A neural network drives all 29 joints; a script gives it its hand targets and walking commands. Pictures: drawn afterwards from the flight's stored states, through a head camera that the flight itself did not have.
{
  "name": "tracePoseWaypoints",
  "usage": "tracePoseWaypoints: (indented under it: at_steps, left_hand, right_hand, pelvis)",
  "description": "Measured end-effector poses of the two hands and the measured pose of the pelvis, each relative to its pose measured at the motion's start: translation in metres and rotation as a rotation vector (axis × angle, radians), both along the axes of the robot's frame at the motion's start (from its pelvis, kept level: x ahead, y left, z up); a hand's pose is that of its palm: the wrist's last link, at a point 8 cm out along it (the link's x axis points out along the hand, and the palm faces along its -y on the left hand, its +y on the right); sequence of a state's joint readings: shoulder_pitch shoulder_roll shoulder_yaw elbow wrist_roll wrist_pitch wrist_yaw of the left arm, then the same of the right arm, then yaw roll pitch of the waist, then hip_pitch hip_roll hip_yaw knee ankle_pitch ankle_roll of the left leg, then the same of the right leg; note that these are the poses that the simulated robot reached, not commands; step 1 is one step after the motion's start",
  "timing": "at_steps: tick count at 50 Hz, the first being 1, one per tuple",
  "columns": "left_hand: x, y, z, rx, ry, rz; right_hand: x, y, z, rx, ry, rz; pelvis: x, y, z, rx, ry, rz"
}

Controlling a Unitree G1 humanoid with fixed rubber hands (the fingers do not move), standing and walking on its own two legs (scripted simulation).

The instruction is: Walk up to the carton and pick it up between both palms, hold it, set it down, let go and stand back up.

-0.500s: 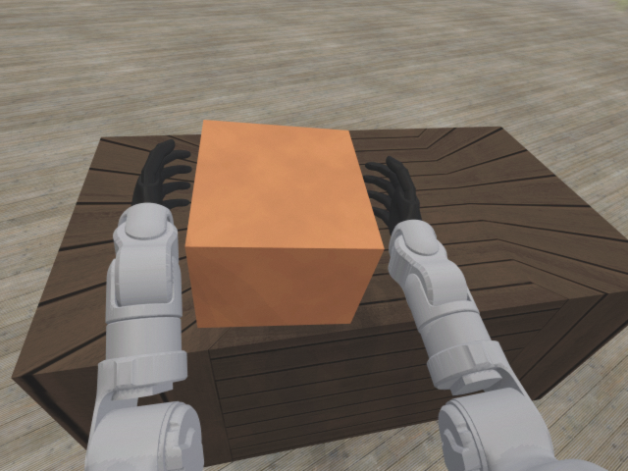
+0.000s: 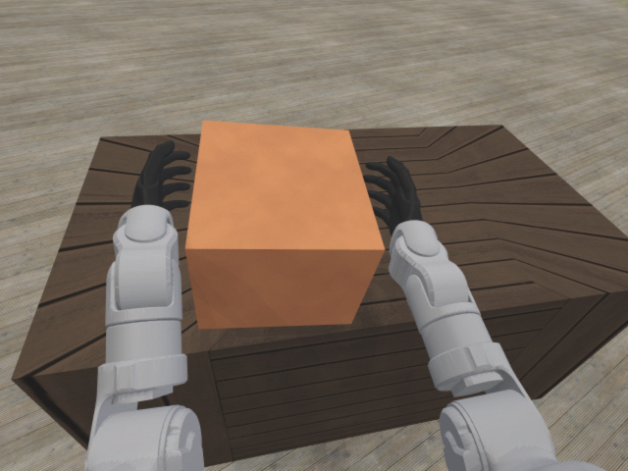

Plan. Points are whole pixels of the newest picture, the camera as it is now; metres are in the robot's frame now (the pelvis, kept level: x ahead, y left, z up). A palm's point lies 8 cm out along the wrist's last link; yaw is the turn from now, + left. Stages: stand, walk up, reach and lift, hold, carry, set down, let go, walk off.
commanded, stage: hold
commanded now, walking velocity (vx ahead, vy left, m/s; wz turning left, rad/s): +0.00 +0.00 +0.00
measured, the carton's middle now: (278, 223) +0.41 +0.02 +0.11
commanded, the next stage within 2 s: set down in 1.02 s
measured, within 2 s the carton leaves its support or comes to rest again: neither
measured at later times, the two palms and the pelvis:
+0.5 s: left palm (151, 206) +0.36 +0.16 +0.18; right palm (403, 218) +0.35 -0.14 +0.16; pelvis +0.00 +0.00 +0.00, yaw +0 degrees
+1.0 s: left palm (152, 209) +0.36 +0.16 +0.18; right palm (403, 218) +0.35 -0.14 +0.16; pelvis +0.00 +0.00 +0.00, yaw +0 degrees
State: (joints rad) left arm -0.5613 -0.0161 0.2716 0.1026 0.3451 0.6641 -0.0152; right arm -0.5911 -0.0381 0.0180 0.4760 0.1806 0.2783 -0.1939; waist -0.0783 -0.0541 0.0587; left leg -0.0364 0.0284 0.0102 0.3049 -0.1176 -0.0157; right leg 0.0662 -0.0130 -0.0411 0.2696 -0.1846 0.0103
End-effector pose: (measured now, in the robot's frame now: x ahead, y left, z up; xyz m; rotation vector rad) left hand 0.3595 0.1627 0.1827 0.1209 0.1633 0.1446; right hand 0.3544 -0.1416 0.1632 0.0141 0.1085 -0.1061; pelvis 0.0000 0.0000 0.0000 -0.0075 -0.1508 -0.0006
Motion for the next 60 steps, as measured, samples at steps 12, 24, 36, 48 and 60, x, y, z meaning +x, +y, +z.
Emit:
tracePoseWaypoints:
  at_steps: [12,24,36,48,60]
  left_hand:
    - [-0.0021,-0.0001,-0.0006,-0.005,-0.003,-0.001]
    - [-0.0003,0.0005,0.0017,-0.002,0.0,-0.001]
    - [0.0007,-0.0009,-0.0004,0.0,0.003,-0.002]
    - [-0.0002,-0.0004,-0.0012,0.001,-0.001,-0.002]
    - [0.0002,0.0,0.008,0.011,-0.04,0.007]
  right_hand:
    - [-0.0021,-0.0003,0.0012,-0.003,-0.004,-0.002]
    - [-0.0007,0.0004,0.0016,-0.002,-0.002,-0.003]
    - [0.0,-0.001,0.0,-0.004,0.0,-0.004]
    - [0.0001,-0.0007,0.0009,-0.003,-0.004,-0.002]
    - [0.0027,0.0004,0.0066,-0.007,-0.052,0.006]
  pelvis:
    - [-0.0006,0.0,-0.0001,0.0,-0.004,-0.001]
    - [-0.002,-0.0001,0.0001,0.0,0.003,-0.001]
    - [-0.0005,0.0002,0.0,0.0,-0.002,-0.003]
    - [0.0007,-0.0001,0.0,0.0,-0.001,0.0]
    - [0.0021,-0.0002,-0.0001,0.004,-0.005,-0.005]
